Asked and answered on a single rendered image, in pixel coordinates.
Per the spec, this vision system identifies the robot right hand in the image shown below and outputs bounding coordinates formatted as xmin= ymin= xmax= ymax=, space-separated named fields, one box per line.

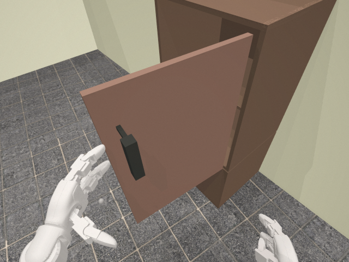
xmin=255 ymin=213 xmax=298 ymax=262

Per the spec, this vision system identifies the robot left forearm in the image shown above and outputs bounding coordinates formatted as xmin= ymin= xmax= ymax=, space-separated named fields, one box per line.
xmin=19 ymin=224 xmax=72 ymax=262

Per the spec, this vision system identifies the cupboard door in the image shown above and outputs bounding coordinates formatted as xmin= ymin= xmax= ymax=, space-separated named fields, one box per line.
xmin=80 ymin=33 xmax=253 ymax=224

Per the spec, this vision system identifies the handle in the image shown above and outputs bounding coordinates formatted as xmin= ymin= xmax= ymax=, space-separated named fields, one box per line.
xmin=116 ymin=125 xmax=145 ymax=181

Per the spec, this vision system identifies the robot left hand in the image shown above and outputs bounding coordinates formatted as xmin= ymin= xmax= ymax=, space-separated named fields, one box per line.
xmin=45 ymin=144 xmax=117 ymax=248

